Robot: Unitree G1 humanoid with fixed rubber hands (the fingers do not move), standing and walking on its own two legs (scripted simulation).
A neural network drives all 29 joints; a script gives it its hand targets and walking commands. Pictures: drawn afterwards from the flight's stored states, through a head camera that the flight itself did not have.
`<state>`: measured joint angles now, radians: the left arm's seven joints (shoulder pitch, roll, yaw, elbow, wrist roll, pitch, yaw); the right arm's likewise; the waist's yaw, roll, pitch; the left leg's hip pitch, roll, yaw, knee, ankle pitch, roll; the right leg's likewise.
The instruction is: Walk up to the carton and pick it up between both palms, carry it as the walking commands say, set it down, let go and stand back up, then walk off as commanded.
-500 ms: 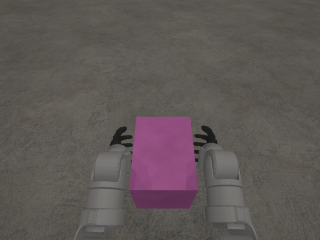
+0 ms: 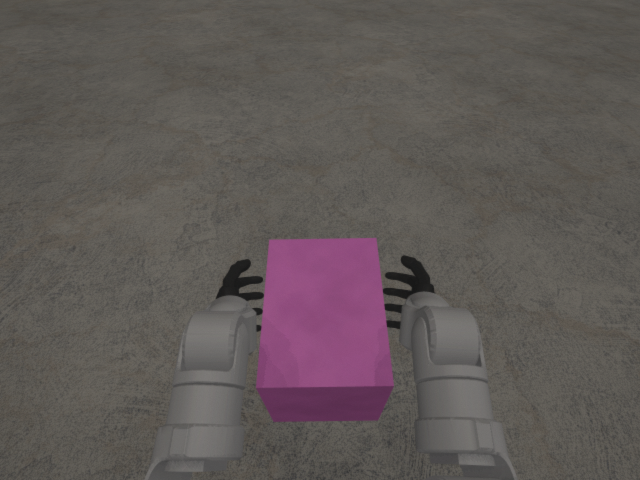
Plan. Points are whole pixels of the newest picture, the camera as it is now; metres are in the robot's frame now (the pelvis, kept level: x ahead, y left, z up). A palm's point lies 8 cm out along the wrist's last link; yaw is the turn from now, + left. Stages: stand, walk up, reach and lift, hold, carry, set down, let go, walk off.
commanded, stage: carry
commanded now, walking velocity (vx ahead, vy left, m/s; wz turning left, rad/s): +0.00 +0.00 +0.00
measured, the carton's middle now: (324, 331) +0.35 +0.01 +0.00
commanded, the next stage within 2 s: none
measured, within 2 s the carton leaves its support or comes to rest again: neither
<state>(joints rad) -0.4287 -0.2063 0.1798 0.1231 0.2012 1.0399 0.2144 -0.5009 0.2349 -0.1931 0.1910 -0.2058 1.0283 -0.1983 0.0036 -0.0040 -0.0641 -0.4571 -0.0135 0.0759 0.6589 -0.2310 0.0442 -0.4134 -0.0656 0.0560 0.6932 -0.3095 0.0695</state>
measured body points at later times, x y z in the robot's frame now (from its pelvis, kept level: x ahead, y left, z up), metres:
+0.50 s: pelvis +0.00 +0.00 +0.00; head -0.01 +0.00 +0.45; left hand +0.32 +0.13 +0.09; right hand +0.34 -0.11 +0.10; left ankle +0.07 +0.09 -0.72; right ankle +0.03 -0.16 -0.72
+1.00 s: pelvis +0.12 -0.01 +0.01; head +0.12 -0.03 +0.46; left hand +0.44 +0.10 +0.10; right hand +0.44 -0.13 +0.10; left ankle +0.07 +0.09 -0.71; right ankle +0.05 -0.16 -0.72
